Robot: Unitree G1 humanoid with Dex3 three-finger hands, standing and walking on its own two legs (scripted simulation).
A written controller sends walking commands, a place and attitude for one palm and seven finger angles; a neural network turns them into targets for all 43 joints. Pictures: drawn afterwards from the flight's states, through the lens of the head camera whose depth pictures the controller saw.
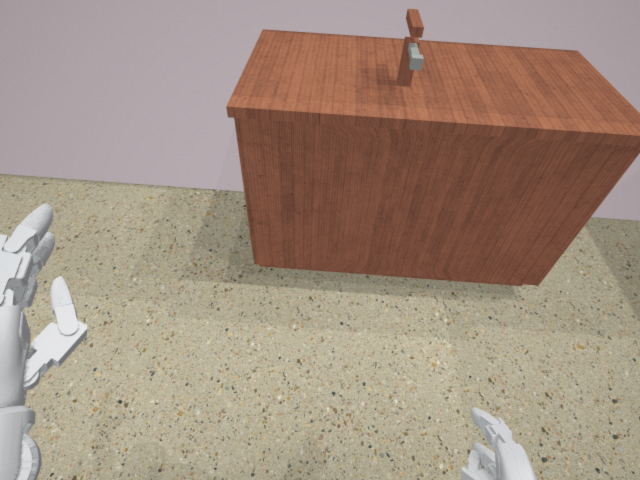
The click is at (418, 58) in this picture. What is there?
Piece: tap's lever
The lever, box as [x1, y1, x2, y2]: [409, 54, 423, 69]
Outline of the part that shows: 411,54 409,63 410,69 420,69 423,60 422,55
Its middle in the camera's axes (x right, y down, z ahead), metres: +0.23 -0.43 +0.95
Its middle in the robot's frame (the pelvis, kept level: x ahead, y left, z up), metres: +1.02 -0.17 +0.09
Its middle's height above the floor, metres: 0.86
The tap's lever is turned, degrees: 0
